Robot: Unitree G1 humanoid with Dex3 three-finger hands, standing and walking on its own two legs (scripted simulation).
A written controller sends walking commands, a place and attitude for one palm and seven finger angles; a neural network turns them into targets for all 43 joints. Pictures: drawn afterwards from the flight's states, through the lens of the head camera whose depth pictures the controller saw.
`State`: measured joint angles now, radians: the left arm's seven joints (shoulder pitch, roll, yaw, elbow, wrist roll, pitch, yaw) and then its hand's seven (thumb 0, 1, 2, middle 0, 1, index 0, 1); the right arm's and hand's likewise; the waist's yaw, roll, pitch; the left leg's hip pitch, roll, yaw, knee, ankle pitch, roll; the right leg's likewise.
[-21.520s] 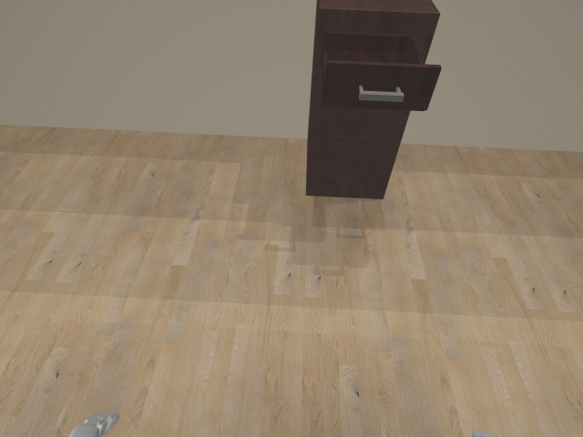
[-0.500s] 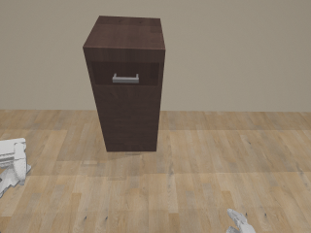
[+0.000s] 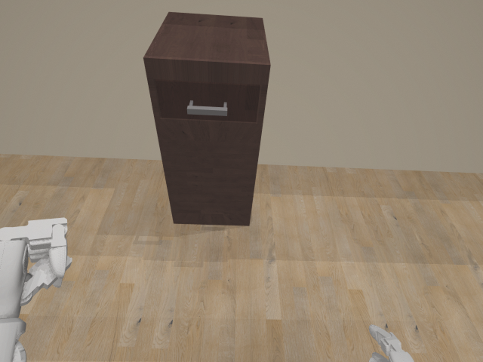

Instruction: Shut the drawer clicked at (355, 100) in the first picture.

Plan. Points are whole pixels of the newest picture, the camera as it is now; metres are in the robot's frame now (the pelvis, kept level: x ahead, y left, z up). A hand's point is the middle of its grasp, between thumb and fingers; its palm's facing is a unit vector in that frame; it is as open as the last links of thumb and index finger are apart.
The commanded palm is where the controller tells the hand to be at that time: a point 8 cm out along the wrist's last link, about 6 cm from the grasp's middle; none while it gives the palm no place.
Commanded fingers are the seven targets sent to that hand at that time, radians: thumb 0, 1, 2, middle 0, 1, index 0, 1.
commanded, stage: let the arm hang, fingers relaxed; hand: left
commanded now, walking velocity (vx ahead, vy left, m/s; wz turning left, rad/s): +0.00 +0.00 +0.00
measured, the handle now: (207, 107) +0.88 +0.14 -0.05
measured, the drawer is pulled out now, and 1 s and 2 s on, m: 0.00 0.00 0.00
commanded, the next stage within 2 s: look to check the result in 1.06 s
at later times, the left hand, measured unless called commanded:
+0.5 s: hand out of the picture -0.01 +0.19 -0.16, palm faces +0.03 -0.97 -0.24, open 4.8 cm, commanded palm none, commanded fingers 0.00 0.90 0.90 -0.28 -0.39 -0.28 -0.39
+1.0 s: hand out of the picture +0.04 +0.17 -0.16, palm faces +0.01 -0.98 -0.19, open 7.3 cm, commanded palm none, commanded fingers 0.00 0.90 0.90 -0.20 -0.30 -0.20 -0.30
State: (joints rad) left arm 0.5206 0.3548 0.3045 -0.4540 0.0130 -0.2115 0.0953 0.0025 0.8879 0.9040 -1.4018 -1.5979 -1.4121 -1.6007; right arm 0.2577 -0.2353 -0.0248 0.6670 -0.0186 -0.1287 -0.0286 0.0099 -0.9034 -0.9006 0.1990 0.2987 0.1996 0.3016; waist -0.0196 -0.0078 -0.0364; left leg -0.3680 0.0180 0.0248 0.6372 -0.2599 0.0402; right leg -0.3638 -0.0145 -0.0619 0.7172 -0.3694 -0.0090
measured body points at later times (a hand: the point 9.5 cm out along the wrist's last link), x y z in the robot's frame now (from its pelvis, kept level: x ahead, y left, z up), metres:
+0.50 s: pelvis -0.01 -0.01 +0.01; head +0.01 +0.00 +0.46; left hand -0.01 +0.24 -0.14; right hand -0.02 -0.25 -0.14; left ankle +0.04 +0.10 -0.72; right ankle +0.03 -0.14 -0.72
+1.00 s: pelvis +0.01 -0.01 +0.02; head +0.03 -0.01 +0.47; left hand +0.04 +0.22 -0.14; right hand +0.02 -0.23 -0.14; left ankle +0.04 +0.10 -0.72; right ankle +0.04 -0.14 -0.72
